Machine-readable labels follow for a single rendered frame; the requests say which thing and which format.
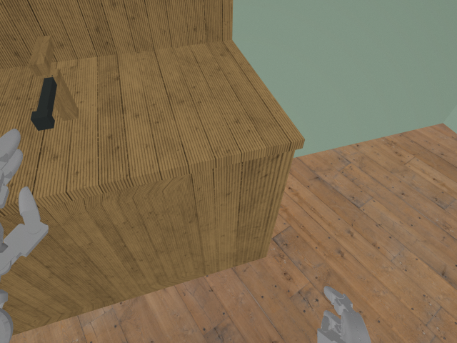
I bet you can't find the left robot hand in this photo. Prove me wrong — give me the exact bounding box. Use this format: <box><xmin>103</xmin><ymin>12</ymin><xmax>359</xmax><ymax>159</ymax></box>
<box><xmin>0</xmin><ymin>129</ymin><xmax>49</xmax><ymax>281</ymax></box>

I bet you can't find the tap lever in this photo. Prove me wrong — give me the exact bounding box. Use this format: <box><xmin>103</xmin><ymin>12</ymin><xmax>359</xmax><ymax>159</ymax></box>
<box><xmin>31</xmin><ymin>77</ymin><xmax>57</xmax><ymax>131</ymax></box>

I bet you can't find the counter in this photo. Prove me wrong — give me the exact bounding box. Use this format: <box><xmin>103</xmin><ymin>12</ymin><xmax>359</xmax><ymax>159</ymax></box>
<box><xmin>0</xmin><ymin>0</ymin><xmax>305</xmax><ymax>336</ymax></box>

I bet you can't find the right robot hand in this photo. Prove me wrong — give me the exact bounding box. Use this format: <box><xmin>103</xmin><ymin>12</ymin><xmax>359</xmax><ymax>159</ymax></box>
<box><xmin>317</xmin><ymin>286</ymin><xmax>371</xmax><ymax>343</ymax></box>

